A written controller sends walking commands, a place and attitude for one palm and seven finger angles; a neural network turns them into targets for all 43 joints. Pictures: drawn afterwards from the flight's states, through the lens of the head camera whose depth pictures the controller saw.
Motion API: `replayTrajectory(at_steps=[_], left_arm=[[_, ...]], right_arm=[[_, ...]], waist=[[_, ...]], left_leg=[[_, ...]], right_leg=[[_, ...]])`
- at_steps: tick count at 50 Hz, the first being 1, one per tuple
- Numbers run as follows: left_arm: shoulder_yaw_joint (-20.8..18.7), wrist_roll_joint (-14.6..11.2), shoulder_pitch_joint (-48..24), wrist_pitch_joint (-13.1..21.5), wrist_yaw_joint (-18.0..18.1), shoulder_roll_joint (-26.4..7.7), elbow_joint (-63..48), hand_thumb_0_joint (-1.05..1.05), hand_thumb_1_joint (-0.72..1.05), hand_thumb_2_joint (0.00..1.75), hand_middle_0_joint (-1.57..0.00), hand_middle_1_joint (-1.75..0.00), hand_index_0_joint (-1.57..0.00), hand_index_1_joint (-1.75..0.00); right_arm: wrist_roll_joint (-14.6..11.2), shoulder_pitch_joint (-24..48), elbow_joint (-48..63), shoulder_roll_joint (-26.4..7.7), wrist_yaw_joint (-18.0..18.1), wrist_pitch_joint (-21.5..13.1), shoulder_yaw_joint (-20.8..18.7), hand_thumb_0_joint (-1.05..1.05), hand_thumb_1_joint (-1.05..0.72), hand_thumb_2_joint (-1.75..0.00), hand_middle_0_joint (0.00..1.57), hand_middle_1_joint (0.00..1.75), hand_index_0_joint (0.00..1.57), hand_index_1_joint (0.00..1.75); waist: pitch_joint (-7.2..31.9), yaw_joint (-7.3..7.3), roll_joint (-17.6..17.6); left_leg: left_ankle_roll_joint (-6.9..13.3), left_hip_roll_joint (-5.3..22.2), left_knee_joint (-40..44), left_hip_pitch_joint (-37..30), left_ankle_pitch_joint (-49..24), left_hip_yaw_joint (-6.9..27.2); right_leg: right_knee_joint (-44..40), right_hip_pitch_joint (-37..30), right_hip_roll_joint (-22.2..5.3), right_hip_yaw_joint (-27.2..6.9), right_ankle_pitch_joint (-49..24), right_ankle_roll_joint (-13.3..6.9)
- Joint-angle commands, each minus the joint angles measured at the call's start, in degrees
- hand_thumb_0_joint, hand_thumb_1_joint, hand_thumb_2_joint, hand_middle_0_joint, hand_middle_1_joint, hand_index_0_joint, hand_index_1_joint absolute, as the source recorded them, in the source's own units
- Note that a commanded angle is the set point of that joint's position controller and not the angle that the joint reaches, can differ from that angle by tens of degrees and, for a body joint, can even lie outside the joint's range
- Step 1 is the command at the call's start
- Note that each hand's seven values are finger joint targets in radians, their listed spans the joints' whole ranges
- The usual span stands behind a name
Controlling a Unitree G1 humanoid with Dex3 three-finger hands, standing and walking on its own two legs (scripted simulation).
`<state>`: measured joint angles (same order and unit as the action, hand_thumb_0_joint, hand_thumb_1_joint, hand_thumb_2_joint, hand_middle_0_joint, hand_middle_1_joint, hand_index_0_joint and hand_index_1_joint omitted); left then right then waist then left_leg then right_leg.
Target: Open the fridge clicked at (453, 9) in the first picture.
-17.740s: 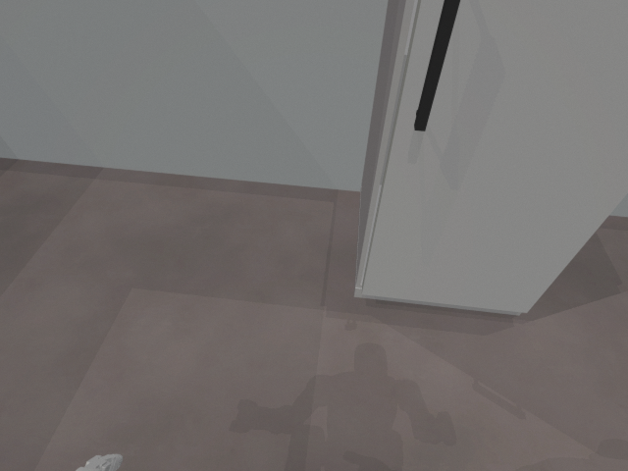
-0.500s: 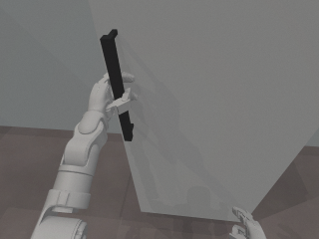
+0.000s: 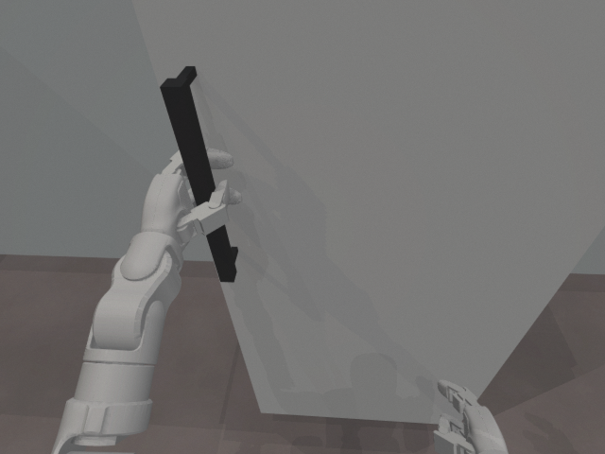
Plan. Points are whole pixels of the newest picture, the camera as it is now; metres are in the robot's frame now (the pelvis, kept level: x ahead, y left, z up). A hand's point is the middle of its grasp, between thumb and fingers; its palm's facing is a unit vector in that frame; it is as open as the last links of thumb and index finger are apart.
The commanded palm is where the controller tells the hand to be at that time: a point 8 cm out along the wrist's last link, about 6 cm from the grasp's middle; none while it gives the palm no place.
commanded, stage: grip the handle and tug to test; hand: left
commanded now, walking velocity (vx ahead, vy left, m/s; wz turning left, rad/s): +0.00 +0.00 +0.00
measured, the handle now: (211, 191) +0.39 +0.13 +0.19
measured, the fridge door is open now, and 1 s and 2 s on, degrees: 0 5 1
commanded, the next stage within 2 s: pull the door a little, standing still in 0.12 s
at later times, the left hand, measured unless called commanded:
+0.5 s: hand (217, 216) +0.34 +0.11 +0.20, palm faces -0.05 -1.00 -0.05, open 5.9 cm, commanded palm +0.28 +0.16 +0.20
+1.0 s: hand (205, 240) +0.30 +0.12 +0.19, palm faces -0.09 -0.97 -0.23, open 6.8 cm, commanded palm +0.27 +0.17 +0.19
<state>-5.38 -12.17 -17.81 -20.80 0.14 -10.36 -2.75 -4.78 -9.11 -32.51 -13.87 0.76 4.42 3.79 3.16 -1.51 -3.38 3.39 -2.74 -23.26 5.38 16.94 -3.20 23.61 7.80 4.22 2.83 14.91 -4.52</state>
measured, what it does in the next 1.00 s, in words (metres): shifts its weight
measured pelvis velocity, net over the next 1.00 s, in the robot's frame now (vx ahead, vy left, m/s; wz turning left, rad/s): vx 0.09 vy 0.01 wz -0.10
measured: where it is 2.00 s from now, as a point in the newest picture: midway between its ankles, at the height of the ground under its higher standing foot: outside the picture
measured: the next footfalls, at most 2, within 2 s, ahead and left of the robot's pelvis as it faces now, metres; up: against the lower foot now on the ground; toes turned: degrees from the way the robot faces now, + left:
right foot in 1.28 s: +0.24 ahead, -0.07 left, +0.00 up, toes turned -3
left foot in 1.74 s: +0.01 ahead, +0.10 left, +0.00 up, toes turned +3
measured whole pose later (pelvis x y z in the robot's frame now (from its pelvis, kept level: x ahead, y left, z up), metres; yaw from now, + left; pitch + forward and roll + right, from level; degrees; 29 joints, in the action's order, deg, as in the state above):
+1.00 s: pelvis +0.09 +0.01 +0.01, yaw -6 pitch +4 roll +0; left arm -2.6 -8.4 30.9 -1.2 -0.4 -17.6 -46.4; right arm -1.9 -12.2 -26.4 -15.4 0.4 2.0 0.9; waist 2.8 1.8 -2.0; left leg 2.2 -4.9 -40.5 11.8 12.6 0.9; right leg 30.2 9.5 2.9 3.8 15.7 -4.0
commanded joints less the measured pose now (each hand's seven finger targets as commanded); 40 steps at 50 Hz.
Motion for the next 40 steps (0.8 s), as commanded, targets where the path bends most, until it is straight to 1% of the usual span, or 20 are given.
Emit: replayTrajectory(at_steps=[1, 2, 3, 5, 6, 8, 11, 14, 15, 19, 22, 23, 26, 28, 29, 30, 32, 34, 37, 40], left_arm=[[-2.53, -0.5, -8.24, 3.9, -1.8, -7.42, -21.39, 0.0, 0.9, 0.9, -0.45, -1.4, -0.45, -1.4], [-1.78, -0.41, -7.68, 3.69, -2.0, -6.87, -22.99, 0.0, 0.9, 0.9, -0.45, -1.4, -0.45, -1.4], [-3.2, -0.57, -4.9, 3.63, -1.86, -8.1, -23.61, 0.0, 0.9, 0.9, -0.45, -1.4, -0.45, -1.4], [-1.48, -0.5, -1.88, 3.29, -2.28, -6.46, -27.91, 0.0, 0.9, 0.9, -0.45, -1.4, -0.45, -1.4], [-3.19, -0.76, -0.31, 3.0, -2.06, -8.04, -28.45, 0.0, 0.9, 0.9, -0.45, -1.4, -0.45, -1.4], [-2.18, -0.83, 1.19, 2.66, -2.29, -7.56, -30.32, 0.0, 0.9, 0.9, -0.45, -1.4, -0.45, -1.4], [-2.42, -1.0, 1.17, 1.99, -2.22, -7.59, -32.58, 0.0, 0.9, 0.9, -0.45, -1.4, -0.45, -1.4], [-1.81, -0.86, -7.39, 0.92, -1.36, -7.78, -28.87, 0.0, 0.9, 0.9, -0.45, -1.4, -0.45, -1.4], [-2.11, -0.96, -6.59, 0.55, -1.16, -7.39, -28.15, 0.0, 0.9, 0.9, -0.45, -1.4, -0.45, -1.4], [-1.93, -0.65, -0.52, 0.18, -1.21, -6.96, -31.23, 0.0, 0.9, 0.9, -0.45, -1.4, -0.45, -1.4], [-1.75, -0.85, 2.55, 0.27, -1.57, -7.04, -33.88, 0.0, 0.9, 0.9, -0.45, -1.4, -0.45, -1.4], [-2.33, -0.83, 4.37, 0.79, -1.52, -8.02, -35.23, 0.0, 0.9, 0.9, -0.45, -1.4, -0.45, -1.4], [-1.87, -1.34, 10.1, 0.99, -1.98, -6.76, -38.19, 0.0, 0.9, 0.9, -0.45, -1.4, -0.45, -1.4], [-3.78, -1.5, 15.51, 1.06, -2.26, -8.32, -40.43, 0.0, 0.9, 0.9, -0.45, -1.4, -0.45, -1.4], [-2.69, -1.37, 17.75, 0.77, -2.53, -7.1, -42.19, 0.0, 0.9, 0.9, -0.45, -1.4, -0.45, -1.4], [-2.92, -1.22, 19.12, 0.7, -2.75, -7.78, -45.07, 0.0, 0.9, 0.9, -0.45, -1.4, -0.45, -1.4], [-3.26, -1.23, 23.32, 0.14, -2.97, -8.04, -47.65, 0.0, 0.9, 0.9, -0.45, -1.4, -0.45, -1.4], [-3.23, -1.79, 28.21, 0.66, -3.26, -7.88, -51.35, 0.0, 0.9, 0.9, -0.45, -1.4, -0.45, -1.4], [-3.79, -2.87, 36.13, 2.14, -3.19, -8.03, -57.47, 0.0, 0.9, 0.9, -0.45, -1.4, -0.45, -1.4], [-4.65, -3.32, 48.02, 4.08, -2.85, -7.98, -65.32, 0.0, 0.9, 0.9, -0.45, -1.4, -0.45, -1.4]], right_arm=[[0.07, 9.97, 10.77, -5.22, -0.01, -2.94, -2.53, 0.0, -0.9, -0.9, 0.2, 0.3, 0.2, 0.3], [0.1, 10.15, 11.01, -5.15, -0.15, -2.98, -2.56, 0.0, -0.9, -0.9, 0.2, 0.3, 0.2, 0.3], [0.25, 10.09, 11.13, -5.5, -0.09, -2.81, -2.71, 0.0, -0.9, -0.9, 0.2, 0.3, 0.2, 0.3], [0.2, 10.04, 11.91, -5.04, -0.48, -2.88, -2.65, 0.0, -0.9, -0.9, 0.2, 0.3, 0.2, 0.3], [0.14, 9.75, 11.79, -5.2, -0.55, -2.88, -2.72, 0.0, -0.9, -0.9, 0.2, 0.3, 0.2, 0.3], [0.24, 10.22, 11.84, -5.54, -0.52, -2.75, -2.75, 0.0, -0.9, -0.9, 0.2, 0.3, 0.2, 0.3], [0.17, 10.43, 11.85, -5.25, -0.51, -3.04, -2.7, 0.0, -0.9, -0.9, 0.2, 0.3, 0.2, 0.3], [0.16, 10.5, 10.09, -5.56, 0.29, -3.09, -2.56, 0.0, -0.9, -0.9, 0.2, 0.3, 0.2, 0.3], [0.26, 10.37, 10.03, -5.41, 0.41, -3.35, -2.64, 0.0, -0.9, -0.9, 0.2, 0.3, 0.2, 0.3], [0.48, 10.12, 10.64, -5.16, 0.19, -2.89, -2.58, 0.0, -0.9, -0.9, 0.2, 0.3, 0.2, 0.3], [0.41, 10.79, 11.36, -4.78, -0.24, -2.57, -2.54, 0.0, -0.9, -0.9, 0.2, 0.3, 0.2, 0.3], [0.41, 11.09, 11.38, -5.06, -0.24, -2.39, -2.61, 0.0, -0.9, -0.9, 0.2, 0.3, 0.2, 0.3], [0.37, 11.76, 12.48, -4.47, -0.71, -2.15, -2.33, 0.0, -0.9, -0.9, 0.2, 0.3, 0.2, 0.3], [0.51, 11.53, 12.85, -5.01, -0.85, -1.87, -2.57, 0.0, -0.9, -0.9, 0.2, 0.3, 0.2, 0.3], [0.43, 11.31, 13.57, -4.6, -1.13, -1.68, -2.43, 0.0, -0.9, -0.9, 0.2, 0.3, 0.2, 0.3], [0.3, 10.97, 14.01, -4.57, -1.3, -1.57, -2.61, 0.0, -0.9, -0.9, 0.2, 0.3, 0.2, 0.3], [0.26, 11.15, 14.69, -4.25, -1.71, -1.7, -2.68, 0.0, -0.9, -0.9, 0.2, 0.3, 0.2, 0.3], [0.1, 11.62, 15.24, -4.09, -1.85, -1.97, -2.72, 0.0, -0.9, -0.9, 0.2, 0.3, 0.2, 0.3], [-0.06, 12.01, 15.83, -3.91, -2.37, -3.14, -2.94, 0.0, -0.9, -0.9, 0.2, 0.3, 0.2, 0.3], [-0.04, 10.58, 16.57, -4.07, -2.96, -4.63, -3.33, 0.0, -0.9, -0.9, 0.2, 0.3, 0.2, 0.3]], waist=[[17.02, 3.46, 5.05], [16.9, 3.38, 4.77], [16.23, 3.88, 4.61], [17.8, 3.68, 3.53], [17.9, 3.85, 4.64], [16.35, 3.74, 4.24], [16.71, 3.25, 4.88], [14.55, 1.91, 4.41], [14.05, 1.98, 4.67], [18.4, 2.9, 4.34], [17.44, 3.44, 4.64], [16.64, 3.69, 4.01], [14.93, 3.8, 4.77], [15.25, 4.22, 6.0], [16.21, 4.16, 6.09], [17.42, 4.17, 5.0], [17.14, 4.59, 5.26], [16.59, 5.09, 4.23], [12.41, 5.26, 2.0], [13.78, 5.3, 2.08]], left_leg=[[-1.06, 2.96, -1.73, -2.12, -29.99, 3.79], [-1.01, 2.99, -1.8, -2.21, -30.23, 3.73], [-1.03, 3.12, -1.98, -1.83, -31.33, 3.95], [-0.97, 3.17, -2.52, -2.71, -34.08, 3.78], [-1.14, 3.31, -2.77, -2.21, -34.6, 3.98], [-1.02, 3.3, -2.91, -1.97, -33.74, 3.96], [-0.96, 3.09, -3.3, -1.94, -32.81, 3.93], [-1.09, 2.77, -3.34, -2.22, -30.98, 4.01], [-1.16, 2.89, -3.56, -2.61, -31.58, 4.23], [-1.14, 2.67, -4.52, -3.13, -37.09, 4.26], [-1.56, 3.05, -4.05, -3.43, -36.62, 4.81], [-1.64, 3.34, -3.96, -3.17, -36.26, 4.79], [-1.67, 3.27, -3.66, -1.67, -33.0, 4.72], [-1.26, 3.44, -4.69, -0.75, -35.36, 4.64], [-1.14, 3.38, -5.04, -0.38, -37.18, 4.49], [-1.17, 3.56, -5.6, -1.1, -39.82, 4.43], [-1.1, 3.66, -6.01, -0.51, -39.8, 4.52], [-1.31, 3.9, -5.62, -0.14, -37.8, 4.54], [-2.18, 4.26, -5.24, 1.55, -33.12, 5.05], [-2.01, 4.41, -7.58, 2.17, -37.96, 5.22]], right_leg=[[1.98, -10.64, -6.08, -2.96, -38.64, 3.98], [2.15, -10.44, -6.07, -2.9, -38.99, 4.03], [2.2, -10.84, -6.22, -2.88, -40.33, 3.92], [2.93, -10.95, -6.39, -2.85, -42.76, 4.13], [3.15, -11.35, -6.39, -2.68, -43.44, 4.12], [3.0, -10.29, -6.38, -2.66, -42.95, 4.11], [3.16, -9.89, -6.31, -2.73, -43.0, 4.31], [2.27, -7.18, -5.87, -2.51, -39.04, 3.98], [2.44, -6.85, -5.83, -2.37, -39.38, 4.06], [4.25, -10.47, -6.95, -2.58, -48.08, 4.77], [4.14, -8.57, -6.22, -1.73, -42.18, 3.95], [3.95, -8.19, -6.01, -1.67, -40.3, 3.47], [3.57, -7.28, -5.84, -1.61, -37.6, 3.52], [4.33, -8.91, -6.5, -2.12, -44.35, 4.12], [5.02, -9.75, -6.89, -2.11, -47.41, 4.5], [5.71, -9.99, -7.11, -2.15, -49.84, 4.74], [6.32, -9.18, -7.04, -1.89, -50.0, 4.94], [6.23, -7.42, -6.3, -1.15, -43.98, 4.13], [5.63, -3.59, -5.37, 0.02, -34.08, 3.23], [6.93, -5.09, -6.49, 0.1, -42.95, 4.06]])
